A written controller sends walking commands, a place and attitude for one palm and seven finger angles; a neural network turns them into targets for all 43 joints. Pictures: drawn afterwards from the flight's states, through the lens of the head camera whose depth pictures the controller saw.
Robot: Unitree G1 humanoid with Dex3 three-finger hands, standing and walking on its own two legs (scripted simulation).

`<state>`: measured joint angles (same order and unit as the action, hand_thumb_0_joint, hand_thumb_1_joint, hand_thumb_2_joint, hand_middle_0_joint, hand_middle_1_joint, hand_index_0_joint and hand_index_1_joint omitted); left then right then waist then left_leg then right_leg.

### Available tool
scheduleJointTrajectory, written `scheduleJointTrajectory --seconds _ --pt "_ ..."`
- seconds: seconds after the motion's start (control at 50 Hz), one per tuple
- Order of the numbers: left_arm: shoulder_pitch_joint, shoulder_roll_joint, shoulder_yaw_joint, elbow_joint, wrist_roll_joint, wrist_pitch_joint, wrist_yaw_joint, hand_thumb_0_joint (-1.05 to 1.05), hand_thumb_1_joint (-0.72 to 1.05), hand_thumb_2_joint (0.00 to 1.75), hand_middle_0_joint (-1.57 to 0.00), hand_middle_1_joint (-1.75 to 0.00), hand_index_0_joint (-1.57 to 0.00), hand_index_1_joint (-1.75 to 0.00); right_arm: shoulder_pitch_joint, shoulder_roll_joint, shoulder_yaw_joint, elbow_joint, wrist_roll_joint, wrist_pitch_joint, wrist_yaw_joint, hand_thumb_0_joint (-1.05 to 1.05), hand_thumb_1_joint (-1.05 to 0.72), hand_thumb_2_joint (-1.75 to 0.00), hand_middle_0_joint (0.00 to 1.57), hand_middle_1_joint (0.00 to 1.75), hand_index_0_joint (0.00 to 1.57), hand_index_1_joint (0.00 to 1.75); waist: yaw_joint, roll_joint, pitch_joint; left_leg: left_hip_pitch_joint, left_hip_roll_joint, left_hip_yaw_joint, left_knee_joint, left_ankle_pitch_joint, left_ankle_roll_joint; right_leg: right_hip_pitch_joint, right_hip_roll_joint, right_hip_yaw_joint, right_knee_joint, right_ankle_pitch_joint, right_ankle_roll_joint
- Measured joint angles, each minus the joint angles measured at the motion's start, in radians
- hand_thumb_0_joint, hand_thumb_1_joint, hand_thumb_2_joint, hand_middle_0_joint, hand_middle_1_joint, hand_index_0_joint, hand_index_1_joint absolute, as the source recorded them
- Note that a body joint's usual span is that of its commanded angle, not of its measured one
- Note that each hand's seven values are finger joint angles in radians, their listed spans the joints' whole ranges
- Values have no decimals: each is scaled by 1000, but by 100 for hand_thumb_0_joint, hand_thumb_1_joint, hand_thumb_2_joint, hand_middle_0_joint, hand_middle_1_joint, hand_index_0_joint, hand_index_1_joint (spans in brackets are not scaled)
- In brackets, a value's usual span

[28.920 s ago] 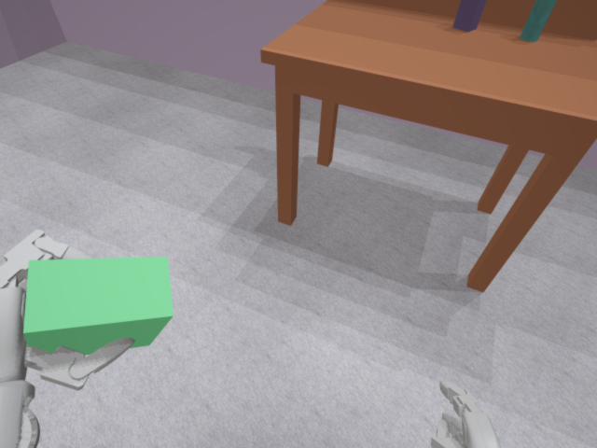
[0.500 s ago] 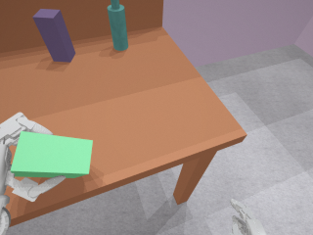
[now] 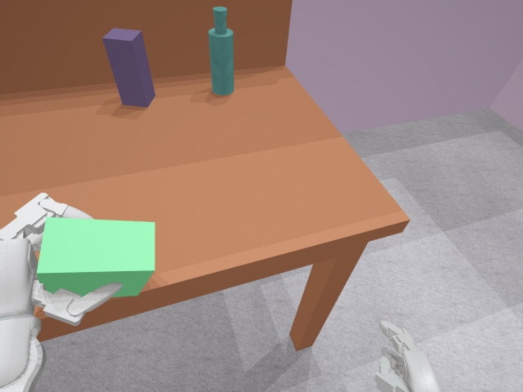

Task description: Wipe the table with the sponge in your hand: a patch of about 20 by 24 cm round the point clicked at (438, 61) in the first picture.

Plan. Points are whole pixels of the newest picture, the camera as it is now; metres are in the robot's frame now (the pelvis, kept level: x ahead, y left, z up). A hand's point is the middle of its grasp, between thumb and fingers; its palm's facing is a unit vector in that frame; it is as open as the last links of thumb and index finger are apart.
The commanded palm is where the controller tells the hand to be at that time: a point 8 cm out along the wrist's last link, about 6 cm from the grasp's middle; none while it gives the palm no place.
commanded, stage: come to a stop and stand still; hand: left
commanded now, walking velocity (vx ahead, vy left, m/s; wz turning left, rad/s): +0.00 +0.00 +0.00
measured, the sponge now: (114, 262) +0.23 +0.23 +0.11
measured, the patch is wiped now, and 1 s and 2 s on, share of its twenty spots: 0.00 0.00 0.00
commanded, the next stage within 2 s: look again from close up in 0.30 s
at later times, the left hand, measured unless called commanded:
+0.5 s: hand (65, 256) +0.21 +0.27 +0.15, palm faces +0.41 -0.86 -0.31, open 10.4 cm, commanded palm +0.15 +0.30 +0.18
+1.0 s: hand (69, 250) +0.22 +0.26 +0.15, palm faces +0.42 -0.85 -0.32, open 10.4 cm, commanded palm +0.16 +0.29 +0.18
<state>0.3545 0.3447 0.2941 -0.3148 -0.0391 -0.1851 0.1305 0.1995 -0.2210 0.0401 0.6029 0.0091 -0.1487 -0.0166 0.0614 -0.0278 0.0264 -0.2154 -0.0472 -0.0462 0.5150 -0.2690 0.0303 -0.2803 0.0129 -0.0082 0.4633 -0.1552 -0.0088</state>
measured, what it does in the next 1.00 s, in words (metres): stands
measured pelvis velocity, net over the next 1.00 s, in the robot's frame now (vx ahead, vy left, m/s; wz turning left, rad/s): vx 0.01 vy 0.01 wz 0.01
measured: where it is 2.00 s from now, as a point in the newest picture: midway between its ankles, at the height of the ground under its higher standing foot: outside the picture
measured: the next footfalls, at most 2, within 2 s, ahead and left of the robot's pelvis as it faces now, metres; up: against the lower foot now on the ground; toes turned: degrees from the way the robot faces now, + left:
none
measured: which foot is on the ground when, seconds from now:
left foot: down 0.00-1.00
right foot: down 0.00-1.00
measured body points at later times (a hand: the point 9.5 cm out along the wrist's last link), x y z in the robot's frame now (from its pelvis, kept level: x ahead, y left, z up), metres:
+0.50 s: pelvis -0.01 +0.02 +0.00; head +0.01 +0.04 +0.45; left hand +0.19 +0.31 +0.16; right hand +0.16 -0.21 -0.08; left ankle +0.01 +0.10 -0.74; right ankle +0.06 -0.11 -0.74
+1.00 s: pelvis +0.01 +0.01 +0.00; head +0.02 +0.02 +0.45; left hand +0.19 +0.30 +0.17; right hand +0.20 -0.21 -0.07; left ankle +0.01 +0.10 -0.74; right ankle +0.06 -0.11 -0.74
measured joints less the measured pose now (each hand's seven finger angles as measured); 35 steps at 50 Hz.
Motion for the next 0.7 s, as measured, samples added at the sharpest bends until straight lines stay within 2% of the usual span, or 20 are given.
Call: scheduleJointTrajectory --seconds 0.08,0.16,0.28,0.48,0.62,0.7 --pt "-3 13 -1 -42 5 10 6 0 -54 102 -72 -131 -74 -129 13 15 5 -8 -3 -8 5 1 -91 -89 20 30 20 30 -22 -15 9 -6 -2 -1 5 8 3 0 -2 -2 -6 13 3" --pt "19 47 21 -101 -5 -19 10 0 -54 102 -72 -131 -74 -129 31 16 0 8 -5 -19 14 1 -91 -89 20 30 20 30 -38 -19 7 -15 -7 -4 14 8 6 -4 -8 -5 -2 15 7" --pt "46 57 57 -98 -29 -52 14 0 -54 102 -72 -131 -74 -130 49 6 -16 46 0 -17 19 1 -91 -89 20 30 20 30 -35 -8 -2 -19 -13 2 12 11 13 -6 -13 1 -10 20 15" --pt "33 -5 15 -80 -1 -4 13 0 -54 102 -72 -131 -74 -130 26 8 -23 44 3 -20 9 1 -91 -89 20 30 20 30 -27 -12 35 -4 -22 9 1 12 23 0 -22 9 -5 14 24" --pt "45 37 32 -145 -19 -20 10 0 -54 102 -72 -132 -74 -130 -14 23 -24 22 1 -24 12 1 -91 -89 20 30 20 30 -39 -9 39 6 -20 3 -1 3 17 9 -21 3 -3 1 20" --pt "66 49 52 -148 -37 -24 8 0 -54 102 -72 -132 -73 -130 -25 22 -29 13 5 -14 13 1 -91 -89 20 30 20 30 -37 2 28 12 -21 0 -11 3 16 15 -22 1 -10 -2 20"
